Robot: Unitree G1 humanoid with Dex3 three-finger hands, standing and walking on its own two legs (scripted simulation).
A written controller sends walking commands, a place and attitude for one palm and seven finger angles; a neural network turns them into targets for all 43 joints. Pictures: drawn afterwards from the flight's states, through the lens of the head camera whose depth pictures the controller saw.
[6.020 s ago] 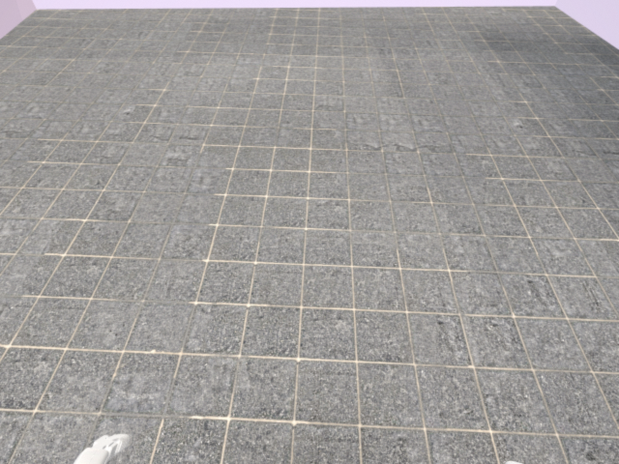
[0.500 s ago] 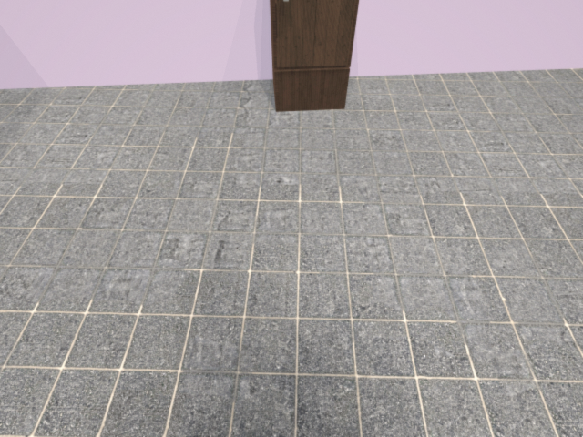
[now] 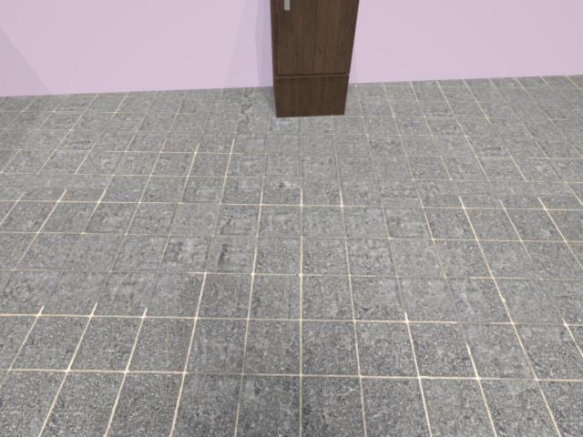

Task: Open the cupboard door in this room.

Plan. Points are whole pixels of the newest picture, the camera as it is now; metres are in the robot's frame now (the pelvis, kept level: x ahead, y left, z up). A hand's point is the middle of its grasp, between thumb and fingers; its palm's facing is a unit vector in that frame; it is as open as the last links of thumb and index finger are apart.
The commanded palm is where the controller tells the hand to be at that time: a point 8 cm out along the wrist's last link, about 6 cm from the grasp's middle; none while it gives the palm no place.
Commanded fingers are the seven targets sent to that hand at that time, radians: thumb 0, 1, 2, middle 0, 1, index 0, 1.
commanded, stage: turn or walk to find it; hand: left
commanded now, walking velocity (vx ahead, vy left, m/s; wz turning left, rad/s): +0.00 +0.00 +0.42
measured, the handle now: out of the picture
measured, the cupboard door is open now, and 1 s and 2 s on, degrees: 0 0 0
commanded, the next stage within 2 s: stand and wait in 0.90 s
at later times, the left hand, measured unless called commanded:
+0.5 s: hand out of the picture +0.04 +0.20 -0.19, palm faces +0.16 -0.97 -0.20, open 7.4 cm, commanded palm none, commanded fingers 0.00 0.90 0.90 -0.20 -0.30 -0.20 -0.30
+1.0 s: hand out of the picture -0.01 +0.14 -0.14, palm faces +0.39 -0.87 -0.30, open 7.4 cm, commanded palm none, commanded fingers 0.00 0.90 0.90 -0.20 -0.30 -0.20 -0.30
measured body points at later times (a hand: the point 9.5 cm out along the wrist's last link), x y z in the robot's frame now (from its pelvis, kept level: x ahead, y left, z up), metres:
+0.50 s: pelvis +0.00 +0.01 -0.01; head +0.03 +0.03 +0.44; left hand +0.03 +0.26 -0.17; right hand +0.05 -0.23 -0.15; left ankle +0.00 +0.11 -0.74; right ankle -0.02 -0.13 -0.69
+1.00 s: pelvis +0.00 -0.06 +0.00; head +0.05 -0.09 +0.45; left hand -0.03 +0.19 -0.12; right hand +0.16 -0.29 -0.17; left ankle -0.09 +0.08 -0.65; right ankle +0.02 -0.15 -0.74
